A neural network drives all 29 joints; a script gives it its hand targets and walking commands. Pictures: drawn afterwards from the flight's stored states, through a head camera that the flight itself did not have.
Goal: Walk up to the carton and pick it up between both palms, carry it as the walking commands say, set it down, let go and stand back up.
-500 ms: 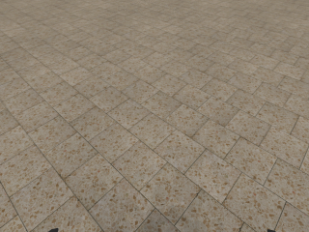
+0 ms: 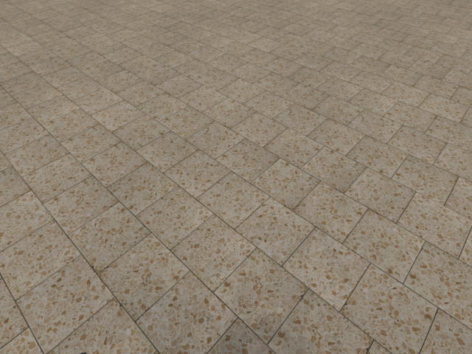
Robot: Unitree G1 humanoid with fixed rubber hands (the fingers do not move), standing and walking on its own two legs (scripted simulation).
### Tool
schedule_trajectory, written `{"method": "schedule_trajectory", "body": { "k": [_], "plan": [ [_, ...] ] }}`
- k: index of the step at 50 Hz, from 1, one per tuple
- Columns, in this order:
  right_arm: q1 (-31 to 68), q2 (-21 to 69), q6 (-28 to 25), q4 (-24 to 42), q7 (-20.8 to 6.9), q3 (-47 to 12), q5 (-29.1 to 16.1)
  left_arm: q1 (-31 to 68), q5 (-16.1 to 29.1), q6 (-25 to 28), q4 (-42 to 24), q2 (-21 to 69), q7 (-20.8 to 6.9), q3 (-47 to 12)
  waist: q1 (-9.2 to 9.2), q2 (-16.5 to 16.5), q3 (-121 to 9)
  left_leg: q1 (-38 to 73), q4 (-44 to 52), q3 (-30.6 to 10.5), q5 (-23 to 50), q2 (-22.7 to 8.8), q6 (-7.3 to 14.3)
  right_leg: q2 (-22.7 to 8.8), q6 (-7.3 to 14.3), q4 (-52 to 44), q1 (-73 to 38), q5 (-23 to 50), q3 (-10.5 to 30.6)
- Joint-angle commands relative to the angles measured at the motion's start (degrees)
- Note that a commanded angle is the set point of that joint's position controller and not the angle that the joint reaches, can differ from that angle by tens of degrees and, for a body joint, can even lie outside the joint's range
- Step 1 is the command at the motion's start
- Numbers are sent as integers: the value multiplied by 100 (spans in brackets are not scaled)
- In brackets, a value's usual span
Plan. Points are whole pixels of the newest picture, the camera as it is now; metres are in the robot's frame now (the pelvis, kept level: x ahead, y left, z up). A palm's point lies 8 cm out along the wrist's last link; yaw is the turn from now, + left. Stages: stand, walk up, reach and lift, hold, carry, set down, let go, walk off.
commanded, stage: stand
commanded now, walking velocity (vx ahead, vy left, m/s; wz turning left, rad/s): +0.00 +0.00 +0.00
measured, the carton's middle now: out of the picture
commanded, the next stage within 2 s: walk up in 0.14 s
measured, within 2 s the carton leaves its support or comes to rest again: neither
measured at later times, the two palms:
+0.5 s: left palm out of the picture +0.06 +0.30 -0.12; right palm out of the picture +0.10 -0.32 -0.13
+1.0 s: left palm out of the picture -0.05 +0.32 -0.12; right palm out of the picture +0.12 -0.22 -0.10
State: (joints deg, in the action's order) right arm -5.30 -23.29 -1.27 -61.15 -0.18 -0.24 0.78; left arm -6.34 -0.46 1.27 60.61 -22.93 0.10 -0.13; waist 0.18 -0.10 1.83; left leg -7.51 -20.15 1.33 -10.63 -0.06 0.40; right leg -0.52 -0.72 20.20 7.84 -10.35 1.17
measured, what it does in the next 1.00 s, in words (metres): steps on the spot, turning left: left foot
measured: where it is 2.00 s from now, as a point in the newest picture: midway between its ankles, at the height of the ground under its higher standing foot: outside the picture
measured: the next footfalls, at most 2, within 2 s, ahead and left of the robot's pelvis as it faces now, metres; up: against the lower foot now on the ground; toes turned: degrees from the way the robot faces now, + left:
left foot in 0.78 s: -0.01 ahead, +0.14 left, +0.00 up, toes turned +21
right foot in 1.22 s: +0.02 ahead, -0.09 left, +0.00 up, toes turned +24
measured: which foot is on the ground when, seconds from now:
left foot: down 0.00-0.48, up 0.50-0.76, down 0.78-1.00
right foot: down 0.00-0.78, up 0.80-1.00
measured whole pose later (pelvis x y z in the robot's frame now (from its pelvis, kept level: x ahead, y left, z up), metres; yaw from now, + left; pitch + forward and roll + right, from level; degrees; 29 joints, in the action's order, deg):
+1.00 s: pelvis -0.05 +0.02 +0.00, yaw +23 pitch -1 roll -2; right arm -11.2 -17.3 2.7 -50.2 -0.2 3.4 1.1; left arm -7.7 -1.6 -4.0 47.8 -17.7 0.5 2.7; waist -1.6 -1.0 4.9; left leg -14.6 -26.0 -1.5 -10.2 0.6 2.2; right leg -3.7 -3.6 56.9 26.1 -23.2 -2.2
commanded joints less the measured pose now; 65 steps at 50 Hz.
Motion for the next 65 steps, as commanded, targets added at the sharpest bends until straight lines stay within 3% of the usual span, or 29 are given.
{"method": "schedule_trajectory", "body": {
  "k": [1,16,17,18,19,21,23,24,25,26,27,28,30,35,37,38,39,40,41,43,46,54,57,59,60,61,62,63,65],
  "plan": [
    [213,-938,-57,249,33,175,-1,178,3,57,-231,-970,27,169,0,-10,-234,43,355,-666,391,-706,163,-598,218,-322,39,490,507],
    [188,-954,-50,231,37,181,-5,164,4,45,-218,-977,31,180,-3,18,-245,92,377,-659,547,-716,157,-617,206,-341,-24,601,497],
    [-656,-780,114,302,-21,331,109,-135,-6,-171,-416,-696,63,234,-74,144,-430,288,235,-1238,-1433,-1008,216,-374,14,646,618,-1434,-18],
    [-78,-886,198,312,-59,438,91,147,-46,-252,-650,-513,118,273,86,692,488,-894,84,-1631,684,-1150,357,-252,-111,1148,555,-425,-489],
    [5,-892,226,539,-64,459,87,-149,-55,-284,-683,-446,187,252,150,771,191,-871,-115,-1717,1904,-1273,471,-211,-130,1377,444,-345,-447],
    [39,-867,262,695,-42,476,94,-680,-39,-280,-686,-395,245,224,278,924,-157,-833,-628,-1656,2808,-1255,433,-246,-60,1446,224,-491,-290],
    [139,-642,311,864,-44,473,76,-1004,-62,-271,-691,-521,265,289,478,324,-448,-1539,-1272,-1191,2108,-740,185,-749,163,853,-665,296,138],
    [140,-336,336,970,-37,440,43,-1084,-72,-271,-712,-722,279,365,518,-406,-515,-1930,-2121,-635,1389,-269,-45,-1464,439,543,-989,1189,660],
    [217,-126,387,1056,-38,461,47,-850,-80,-312,-807,-891,268,406,533,-1521,-377,-2456,-3321,-117,-1874,183,-276,-2446,1032,72,-880,2417,1384],
    [236,-141,455,1095,-41,538,31,-596,-68,-317,-940,-877,246,405,395,-1070,-314,-2340,-4100,-58,-2346,-91,-402,-2671,1279,64,-397,2858,1363],
    [124,-178,497,1096,-61,570,15,-350,-73,-305,-1028,-747,235,378,212,-654,-240,-2087,-4305,-141,-2241,-184,-396,-2455,1186,145,-85,2892,985],
    [-34,-171,535,1082,-93,559,8,-64,-78,-295,-1139,-604,222,364,39,-646,-115,-1860,-4367,-99,-1914,-198,-391,-2145,996,186,248,2794,497],
    [-127,-54,581,1142,-181,466,-8,93,-119,-270,-1173,-451,211,393,-72,-1121,5,-1685,-3821,90,-1452,-172,-388,-1664,653,125,441,2343,-161],
    [2,212,520,1329,-233,360,-125,-419,-175,-281,-1154,-490,153,532,35,-1290,-334,-1183,-2070,436,-1394,-47,-304,-1790,639,400,-60,1922,-389],
    [-493,139,444,1249,-201,412,-121,-347,-174,-305,-1213,-479,122,559,-222,-1110,-428,-361,-991,606,-722,-31,-178,-1659,422,924,245,1343,-703],
    [-780,-71,388,1167,-177,488,-114,-371,-175,-303,-1254,-319,103,504,-383,-697,-420,268,-531,266,-173,-266,-35,-1436,224,1577,773,744,-957],
    [-1007,-605,332,1145,-139,627,-95,-314,-159,-325,-1459,16,64,409,-438,944,-194,683,-68,-1388,1397,-1360,272,-746,-30,2862,1940,-1153,-1156],
    [-1071,-1044,303,1219,-73,750,-51,-266,-144,-380,-1653,211,81,319,-363,1731,-154,555,-100,-2640,2932,-2236,800,-354,-232,3947,2742,-2783,-649],
    [-1218,-835,298,1260,3,744,-25,-132,-100,-450,-1630,44,140,414,-409,1559,-249,211,78,-2687,2941,-2233,1074,-501,-281,4503,2514,-2552,-175],
    [-417,-469,322,1463,57,602,15,-176,-105,-431,-1518,-21,100,388,-188,1072,-192,-132,137,-1752,1839,-1565,808,-609,-261,4482,2349,-1656,-93],
    [-395,-325,325,1422,47,572,26,-276,-119,-458,-1502,41,44,406,-115,880,-207,-338,205,-1365,1632,-1144,631,-425,-286,4108,1988,-1236,-249],
    [-652,-402,394,1349,6,638,103,-204,-69,-484,-1627,200,70,325,-210,886,-185,-650,608,-2068,-30,-1159,811,-74,-262,2529,1421,-1307,-364],
    [-493,-379,434,1329,-4,601,96,-645,-11,-442,-1479,252,118,283,-92,853,-242,-984,535,-2294,-366,-1069,737,-9,-242,1627,664,-1211,-367],
    [-268,-469,473,1355,-51,693,97,-857,-129,-331,-1431,263,220,300,114,1071,-265,-1341,139,-1913,-417,-645,602,45,-31,448,-269,-708,-629],
    [-288,-284,472,1381,-69,668,83,-1161,-143,-286,-1356,118,257,352,286,690,-351,-1857,-299,-1691,-826,-357,393,-369,81,-90,-920,-732,-323],
    [-305,128,438,1506,-67,594,78,-1387,-139,-272,-1278,-306,282,486,499,-923,-256,-2747,-1729,-1129,-1661,158,225,-1608,274,-870,-1220,-1541,1046],
    [-149,267,413,1676,-46,581,125,-981,-168,-304,-1368,-721,293,591,495,-1794,59,-3360,-2968,-488,-1991,312,-113,-2661,515,-1270,-501,-1778,1945],
    [-18,107,426,1679,-39,666,102,-644,-137,-281,-1401,-528,266,518,260,-1191,181,-2989,-3503,-596,-1681,-58,-158,-2519,624,-1150,-15,-1292,1571],
    [-350,74,480,1545,-118,756,142,-396,-99,-229,-1381,-54,221,393,-54,-566,339,-2669,-4134,-481,-939,-57,-180,-1846,456,-803,373,-455,577]
  ]
}}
